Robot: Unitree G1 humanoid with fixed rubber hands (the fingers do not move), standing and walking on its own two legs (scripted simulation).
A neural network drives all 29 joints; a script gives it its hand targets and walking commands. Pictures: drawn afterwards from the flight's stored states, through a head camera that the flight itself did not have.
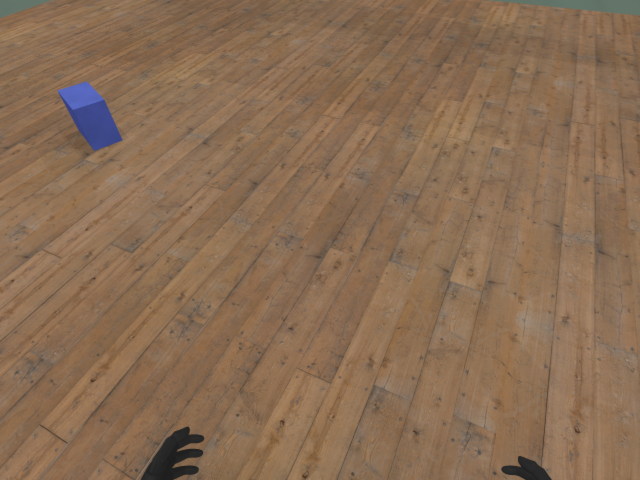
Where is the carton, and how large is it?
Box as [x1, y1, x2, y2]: [57, 82, 121, 150]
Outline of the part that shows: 57,90 78,129 94,150 121,140 120,135 104,100 87,82 83,82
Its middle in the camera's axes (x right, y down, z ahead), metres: -1.30 -0.70 +2.23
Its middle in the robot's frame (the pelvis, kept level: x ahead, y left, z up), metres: +2.04 +1.42 -0.63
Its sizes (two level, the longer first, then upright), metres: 0.296 0.163 0.251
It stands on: the floor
